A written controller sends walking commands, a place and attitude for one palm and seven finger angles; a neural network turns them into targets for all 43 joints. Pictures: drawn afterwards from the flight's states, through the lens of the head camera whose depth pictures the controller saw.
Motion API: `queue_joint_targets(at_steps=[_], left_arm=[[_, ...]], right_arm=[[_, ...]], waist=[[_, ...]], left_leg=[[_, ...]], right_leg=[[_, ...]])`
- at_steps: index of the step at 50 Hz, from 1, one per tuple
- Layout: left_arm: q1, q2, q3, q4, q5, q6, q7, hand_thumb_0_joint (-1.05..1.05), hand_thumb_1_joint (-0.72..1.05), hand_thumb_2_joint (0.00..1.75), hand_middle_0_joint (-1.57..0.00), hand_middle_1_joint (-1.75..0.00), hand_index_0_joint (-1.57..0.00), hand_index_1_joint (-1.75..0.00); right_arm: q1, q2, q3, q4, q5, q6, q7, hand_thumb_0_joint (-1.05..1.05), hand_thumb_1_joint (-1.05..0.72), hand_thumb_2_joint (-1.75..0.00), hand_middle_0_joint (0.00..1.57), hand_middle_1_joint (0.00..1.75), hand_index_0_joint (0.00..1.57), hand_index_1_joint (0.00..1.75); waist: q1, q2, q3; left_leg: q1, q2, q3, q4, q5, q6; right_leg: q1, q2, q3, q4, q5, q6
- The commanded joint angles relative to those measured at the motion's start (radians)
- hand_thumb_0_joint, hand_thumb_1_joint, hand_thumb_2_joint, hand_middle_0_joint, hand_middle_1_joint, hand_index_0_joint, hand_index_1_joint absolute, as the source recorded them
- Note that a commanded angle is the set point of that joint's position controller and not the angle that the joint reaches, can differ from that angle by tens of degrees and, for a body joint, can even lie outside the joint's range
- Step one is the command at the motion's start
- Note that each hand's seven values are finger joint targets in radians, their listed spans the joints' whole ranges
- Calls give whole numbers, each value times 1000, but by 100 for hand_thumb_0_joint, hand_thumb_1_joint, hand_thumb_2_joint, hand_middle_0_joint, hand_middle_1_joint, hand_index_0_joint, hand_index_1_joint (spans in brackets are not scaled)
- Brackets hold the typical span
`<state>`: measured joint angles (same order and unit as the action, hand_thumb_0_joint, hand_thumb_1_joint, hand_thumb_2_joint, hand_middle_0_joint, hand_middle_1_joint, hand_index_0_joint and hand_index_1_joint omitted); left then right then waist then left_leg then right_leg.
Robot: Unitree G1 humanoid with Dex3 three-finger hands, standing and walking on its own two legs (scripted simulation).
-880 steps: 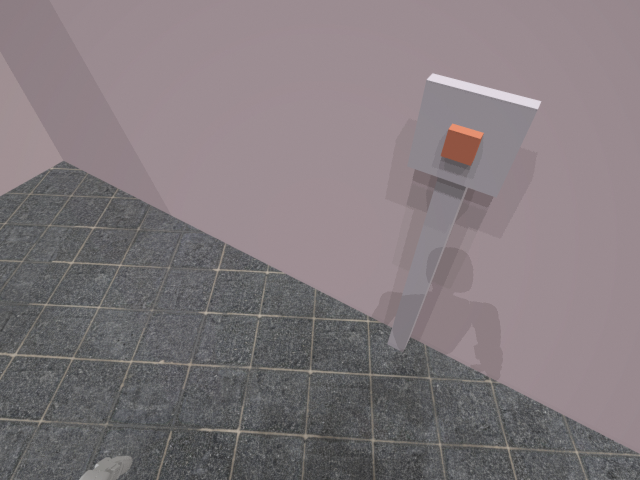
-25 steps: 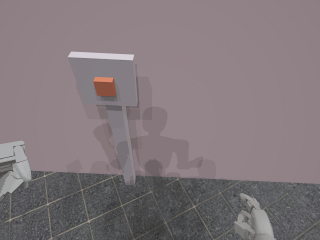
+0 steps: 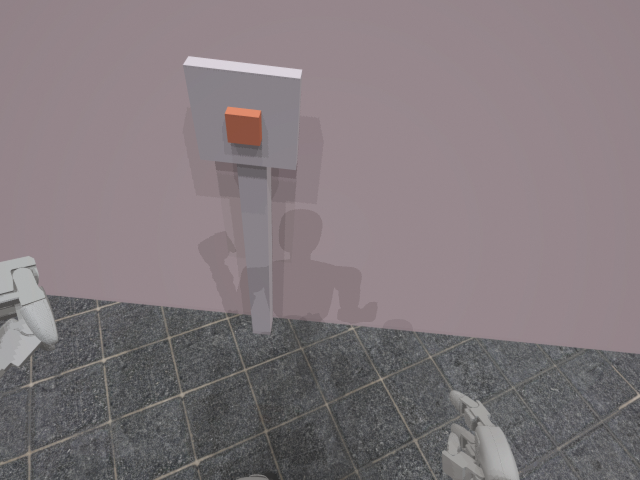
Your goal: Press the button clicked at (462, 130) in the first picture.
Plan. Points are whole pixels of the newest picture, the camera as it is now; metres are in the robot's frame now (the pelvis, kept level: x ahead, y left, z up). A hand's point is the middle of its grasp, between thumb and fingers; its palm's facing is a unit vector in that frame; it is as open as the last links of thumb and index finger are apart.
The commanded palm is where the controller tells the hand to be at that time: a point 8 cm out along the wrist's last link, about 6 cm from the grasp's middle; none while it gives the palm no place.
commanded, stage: stop stepping back and stand still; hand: left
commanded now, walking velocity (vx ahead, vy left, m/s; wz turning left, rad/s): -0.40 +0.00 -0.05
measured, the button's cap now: (244, 125) +0.63 +0.18 +0.09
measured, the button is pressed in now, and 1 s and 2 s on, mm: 0 0 0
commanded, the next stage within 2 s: let the arm hang, fingers relaxed in 0.80 s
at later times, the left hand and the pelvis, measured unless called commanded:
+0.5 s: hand (50, 454) +0.11 +0.21 +0.16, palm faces +0.32 -0.86 -0.39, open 3.1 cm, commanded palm +0.06 +0.26 +0.18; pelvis -0.08 -0.02 +0.00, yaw -2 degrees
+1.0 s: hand (108, 473) +0.12 +0.22 +0.04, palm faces +0.19 -0.88 -0.43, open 3.0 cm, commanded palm none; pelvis -0.09 -0.02 -0.01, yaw +1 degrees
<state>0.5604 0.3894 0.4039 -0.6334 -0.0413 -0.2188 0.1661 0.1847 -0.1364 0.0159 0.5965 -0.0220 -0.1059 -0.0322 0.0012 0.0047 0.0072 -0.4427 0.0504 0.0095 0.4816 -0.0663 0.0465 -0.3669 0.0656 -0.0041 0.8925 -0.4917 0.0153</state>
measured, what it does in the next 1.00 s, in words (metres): steps on the spot: right foot, then left foot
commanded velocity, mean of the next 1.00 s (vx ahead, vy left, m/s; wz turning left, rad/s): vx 0.09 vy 0.02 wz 0.00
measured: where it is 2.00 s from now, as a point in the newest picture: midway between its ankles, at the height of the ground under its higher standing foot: outside the picture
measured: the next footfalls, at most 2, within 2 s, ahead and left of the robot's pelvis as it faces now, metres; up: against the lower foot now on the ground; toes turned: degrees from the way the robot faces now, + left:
right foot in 0.12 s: -0.07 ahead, -0.11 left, +0.00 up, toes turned -2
left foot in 0.28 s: -0.03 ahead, +0.10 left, +0.00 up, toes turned +2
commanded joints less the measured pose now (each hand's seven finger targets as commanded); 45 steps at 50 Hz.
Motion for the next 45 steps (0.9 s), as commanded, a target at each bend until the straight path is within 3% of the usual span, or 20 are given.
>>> queue_joint_targets(at_steps=[1, 4, 6, 7, 9, 11, 14, 16, 17, 19, 23, 25, 27, 29, 33, 36, 37, 41, 44, 45], left_arm=[[43, 129, 50, -246, -16, -56, -6, 0, 90, 90, -130, -150, -130, -150], [90, 190, 100, -232, -29, -71, -20, 0, 90, 90, -130, -150, -130, -150], [100, 243, 142, -230, -38, -79, -15, 0, 90, 90, -130, -150, -130, -150], [84, 261, 169, -223, -50, -79, -6, 0, 90, 90, -130, -150, -130, -150], [94, 202, 140, -175, -33, -46, -13, 0, 90, 90, -130, -150, -130, -150], [102, 177, 126, -141, -27, -24, -4, 0, 90, 90, -130, -150, -130, -150], [61, 134, 72, -118, -17, -24, 2, 0, 90, 90, -130, -150, -130, -150], [33, 137, 48, -67, -5, -18, 4, 0, 90, 90, -130, -150, -130, -150], [20, 146, 42, -98, -5, -19, 2, 0, 90, 90, -130, -150, -130, -150], [4, 140, 30, -147, -5, -25, -6, 0, 90, 90, -130, -150, -130, -150], [69, 142, 51, -166, 7, -30, 5, 0, 90, 90, -130, -150, -130, -150], [104, 173, 84, -167, 6, -33, 4, 0, 90, 90, -130, -150, -130, -150], [84, 158, 68, -146, 5, -39, 7, 0, 90, 90, -130, -150, -130, -150], [19, 151, 65, -141, 5, -36, 15, 0, 90, 90, -130, -150, -130, -150], [-77, 112, 20, -43, 13, -31, 19, 0, 90, 90, -130, -150, -130, -150], [-112, 100, 6, -70, 23, -40, 22, 0, 90, 90, -130, -150, -130, -150], [-113, 114, 16, -69, 25, -43, 19, 0, 90, 90, -130, -150, -130, -150], [-60, 130, 34, -135, 31, -36, 9, 0, 90, 90, -130, -150, -130, -150], [25, 135, 46, -153, 21, -46, 5, 0, 90, 90, -130, -150, -130, -150], [-86, 0, -323, 741, 89, 107, -121, 0, 90, 90, -130, -150, -130, -150]], right_arm=[[-85, -184, -60, -138, -4, -54, -3, 0, -90, -90, 20, 30, 20, 30], [-70, -174, -62, -137, -4, -31, -5, 0, -90, -90, 20, 30, 20, 30], [-78, -160, -55, -143, 7, 0, -12, 0, -90, -90, 20, 30, 20, 30], [-96, -164, -52, -143, 7, 2, -20, 0, -90, -90, 20, 30, 20, 30], [-87, -170, -56, -154, 34, -3, -30, 0, -90, -90, 20, 30, 20, 30], [-102, -156, -38, -158, 30, -2, -45, 0, -90, -90, 20, 30, 20, 30], [-52, -209, -50, -145, 37, -37, -60, 0, -90, -90, 20, 30, 20, 30], [-33, -227, -61, -142, 48, -46, -58, 0, -90, -90, 20, 30, 20, 30], [-31, -210, -52, -141, 36, -45, -58, 0, -90, -90, 20, 30, 20, 30], [-55, -209, -48, -144, 29, -52, -53, 0, -90, -90, 20, 30, 20, 30], [-73, -197, -46, -162, 24, -56, -44, 0, -90, -90, 20, 30, 20, 30], [-72, -196, -59, -170, 16, -45, -42, 0, -90, -90, 20, 30, 20, 30], [-62, -190, -67, -153, 16, -25, -44, 0, -90, -90, 20, 30, 20, 30], [-54, -188, -65, -134, 14, -13, -45, 0, -90, -90, 20, 30, 20, 30], [-40, -187, -49, -114, 15, -25, -57, 0, -90, -90, 20, 30, 20, 30], [-43, -217, -49, -135, 18, -43, -66, 0, -90, -90, 20, 30, 20, 30], [-53, -199, -46, -137, 23, -47, -63, 0, -90, -90, 20, 30, 20, 30], [-58, -182, -41, -139, 14, -61, -54, 0, -90, -90, 20, 30, 20, 30], [-51, -178, -43, -138, 14, -63, -32, 0, -90, -90, 20, 30, 20, 30], [-83, -261, -101, 124, 20, -107, 42, 0, -90, -90, 20, 30, 20, 30]], waist=[[-3, 268, -150], [5, 159, -182], [4, -108, -175], [15, -137, -159], [2, -170, -149], [-21, -103, -111], [-9, 70, -119], [2, 15, -143], [-13, 77, -155], [-9, 151, -104], [-3, 112, -31], [-6, 40, -43], [-16, -78, -23], [-16, -112, 14], [-34, -35, 44], [-24, 210, 63], [-18, 184, 39], [-3, 84, 3], [-7, -59, -75], [-42, -154, -44]], left_leg=[[102, 167, -198, -324, -353, 28], [196, 81, -79, -179, -234, -50], [260, -48, 33, 236, -220, -83], [169, -56, 9, 404, -269, -81], [24, -38, -61, 456, -268, -59], [62, -15, -19, 149, -190, -43], [289, 49, -80, -116, 221, 4], [366, 110, -129, -32, 389, 29], [349, 102, -174, -63, 382, 15], [243, 117, -221, -184, 101, 2], [23, 49, -166, -250, -445, -3], [58, -1, -101, -129, -413, -23], [128, -49, -32, 164, -320, -42], [61, -43, -22, 334, -271, -38], [216, -9, -23, 48, -289, -9], [182, 173, -373, -237, -522, 87], [102, 200, -409, -284, -623, 101], [19, 131, -254, -233, -498, 65], [72, -6, -78, 12, -190, -1], [89, 18, -33, 258, -78, -28]], right_leg=[[147, 21, -74, -311, -12, -20], [195, -42, -38, -647, 145, -52], [-17, -300, 173, -732, 222, -130], [-38, -398, 215, -709, 317, -180], [72, -345, 155, -581, 462, -182], [162, -284, 88, -500, 606, -127], [151, -128, 8, -366, 540, -15], [103, -97, 16, -389, 460, 15], [114, -84, -16, -377, 425, 6], [144, -63, -20, -380, 165, 4], [250, -78, -10, -513, 108, -28], [182, -119, 51, -597, -33, -60], [-8, -263, 246, -712, -244, -146], [-25, -352, 325, -726, -187, -198], [-84, -245, 136, -581, -140, -120], [-72, -61, -7, -291, 41, -24], [5, -46, -22, -231, 51, -14], [188, -66, -21, -391, 139, -20], [221, -180, 166, -546, 258, -67], [81, -297, 159, -455, 525, -105]])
